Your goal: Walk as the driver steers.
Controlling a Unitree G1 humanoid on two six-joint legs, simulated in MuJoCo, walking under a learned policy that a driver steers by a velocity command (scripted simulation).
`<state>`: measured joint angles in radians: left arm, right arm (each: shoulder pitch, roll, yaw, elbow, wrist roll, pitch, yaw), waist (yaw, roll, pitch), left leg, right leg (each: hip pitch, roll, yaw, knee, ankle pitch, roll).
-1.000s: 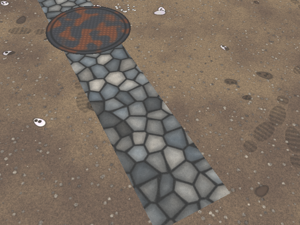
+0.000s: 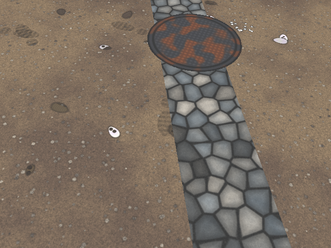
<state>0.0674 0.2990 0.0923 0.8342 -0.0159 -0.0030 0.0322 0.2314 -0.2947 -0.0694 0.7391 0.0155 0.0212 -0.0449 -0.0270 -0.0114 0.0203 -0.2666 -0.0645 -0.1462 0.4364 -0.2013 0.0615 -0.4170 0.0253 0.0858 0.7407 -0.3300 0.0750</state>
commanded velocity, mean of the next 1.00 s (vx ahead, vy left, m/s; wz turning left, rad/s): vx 0.30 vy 0.00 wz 0.03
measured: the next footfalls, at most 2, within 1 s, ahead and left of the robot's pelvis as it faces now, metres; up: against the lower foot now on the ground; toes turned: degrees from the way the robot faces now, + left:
right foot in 0.12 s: +0.07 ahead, -0.14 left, +0.00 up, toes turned +9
left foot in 0.52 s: +0.31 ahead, +0.18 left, +0.00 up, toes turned +11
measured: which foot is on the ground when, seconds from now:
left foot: down 0.00-0.12, up 0.14-0.50, down 0.52-1.00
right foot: up 0.00-0.10, down 0.12-0.54, up 0.56-1.00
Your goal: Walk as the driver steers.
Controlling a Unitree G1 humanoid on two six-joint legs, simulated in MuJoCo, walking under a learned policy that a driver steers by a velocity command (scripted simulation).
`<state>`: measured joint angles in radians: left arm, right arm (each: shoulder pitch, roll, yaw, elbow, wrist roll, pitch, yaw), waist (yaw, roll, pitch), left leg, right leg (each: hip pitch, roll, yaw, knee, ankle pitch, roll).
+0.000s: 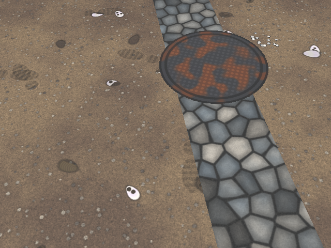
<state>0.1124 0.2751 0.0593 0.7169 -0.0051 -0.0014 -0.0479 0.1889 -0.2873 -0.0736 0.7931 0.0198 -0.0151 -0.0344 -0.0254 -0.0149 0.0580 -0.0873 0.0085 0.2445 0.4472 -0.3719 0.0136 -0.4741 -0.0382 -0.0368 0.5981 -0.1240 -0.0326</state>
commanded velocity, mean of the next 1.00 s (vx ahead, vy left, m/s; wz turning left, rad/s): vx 0.02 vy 0.00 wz -0.18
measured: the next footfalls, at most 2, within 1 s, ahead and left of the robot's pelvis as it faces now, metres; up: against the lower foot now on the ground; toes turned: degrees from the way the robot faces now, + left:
right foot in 0.02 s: +0.13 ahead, -0.10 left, +0.00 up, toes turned -4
left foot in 0.42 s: +0.13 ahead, +0.15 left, +0.00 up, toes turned -10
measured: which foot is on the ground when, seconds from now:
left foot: down 0.00-0.02, up 0.04-0.40, down 0.42-1.00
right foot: up 0.00-0.00, down 0.02-1.00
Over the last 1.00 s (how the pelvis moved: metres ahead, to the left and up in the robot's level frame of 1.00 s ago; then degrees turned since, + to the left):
0.35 0.07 -0.02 -2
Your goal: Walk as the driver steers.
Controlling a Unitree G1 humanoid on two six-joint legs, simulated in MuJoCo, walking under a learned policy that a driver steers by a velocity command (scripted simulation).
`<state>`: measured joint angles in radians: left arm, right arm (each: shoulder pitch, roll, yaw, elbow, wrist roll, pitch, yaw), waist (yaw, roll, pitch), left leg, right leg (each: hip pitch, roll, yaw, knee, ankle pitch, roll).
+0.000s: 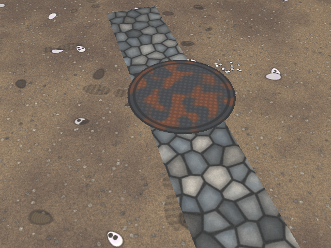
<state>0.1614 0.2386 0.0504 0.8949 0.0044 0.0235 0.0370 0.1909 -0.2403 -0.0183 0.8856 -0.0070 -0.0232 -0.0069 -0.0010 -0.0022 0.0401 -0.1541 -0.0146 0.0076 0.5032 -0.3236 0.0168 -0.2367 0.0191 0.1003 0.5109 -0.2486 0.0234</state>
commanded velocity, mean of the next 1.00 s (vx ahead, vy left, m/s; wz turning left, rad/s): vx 0.17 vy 0.00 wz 0.00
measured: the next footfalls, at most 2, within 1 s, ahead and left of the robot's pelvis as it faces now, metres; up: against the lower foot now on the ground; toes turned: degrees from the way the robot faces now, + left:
right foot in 0.38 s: +0.12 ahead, -0.14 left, +0.00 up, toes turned -1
left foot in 0.78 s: +0.36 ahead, +0.06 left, +0.00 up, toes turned +1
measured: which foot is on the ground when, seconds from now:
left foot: down 0.00-0.38, up 0.40-0.76, down 0.78-1.00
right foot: down 0.00-0.14, up 0.16-0.36, down 0.38-0.82, up 0.84-1.00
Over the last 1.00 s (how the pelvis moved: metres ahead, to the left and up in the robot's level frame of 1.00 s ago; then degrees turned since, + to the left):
0.10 0.04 0.01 -10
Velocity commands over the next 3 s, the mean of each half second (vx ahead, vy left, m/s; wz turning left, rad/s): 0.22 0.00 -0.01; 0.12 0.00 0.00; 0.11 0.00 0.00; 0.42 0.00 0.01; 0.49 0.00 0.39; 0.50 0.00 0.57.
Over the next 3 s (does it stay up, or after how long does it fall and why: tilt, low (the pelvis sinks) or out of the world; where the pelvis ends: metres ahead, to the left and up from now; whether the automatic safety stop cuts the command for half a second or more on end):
stays up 1.12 0.08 0.00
